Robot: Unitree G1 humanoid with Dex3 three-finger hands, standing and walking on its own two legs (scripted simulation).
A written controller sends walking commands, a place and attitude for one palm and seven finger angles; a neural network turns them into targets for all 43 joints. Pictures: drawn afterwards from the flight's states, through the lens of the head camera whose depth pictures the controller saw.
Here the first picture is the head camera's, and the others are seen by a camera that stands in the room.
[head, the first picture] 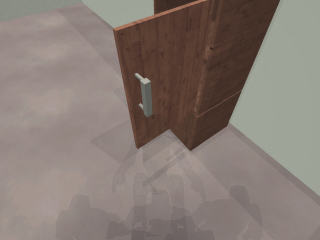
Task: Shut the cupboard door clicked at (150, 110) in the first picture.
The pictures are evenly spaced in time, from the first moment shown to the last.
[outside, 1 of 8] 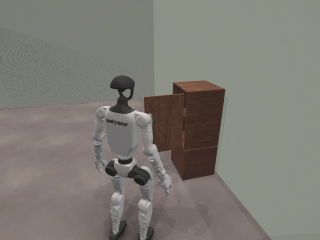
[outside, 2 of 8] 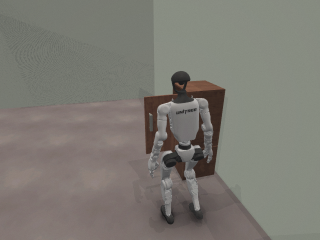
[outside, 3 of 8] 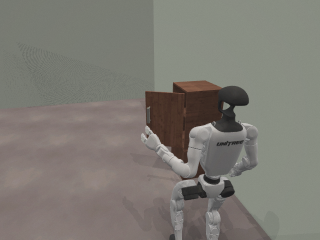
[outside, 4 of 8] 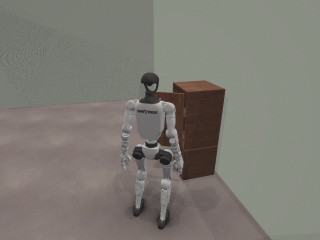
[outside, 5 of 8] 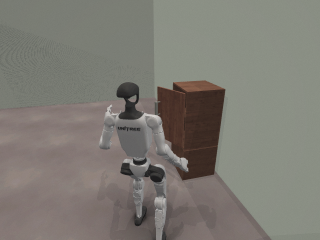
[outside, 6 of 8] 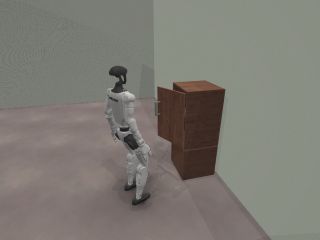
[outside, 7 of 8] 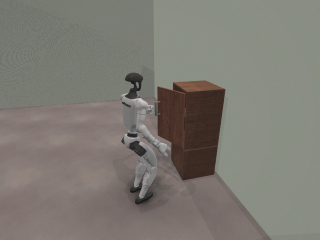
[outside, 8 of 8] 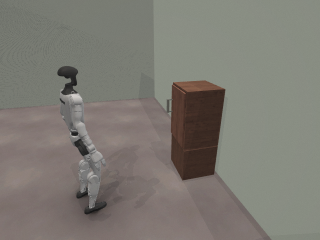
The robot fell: no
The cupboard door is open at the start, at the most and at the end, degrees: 92 92 0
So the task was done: yes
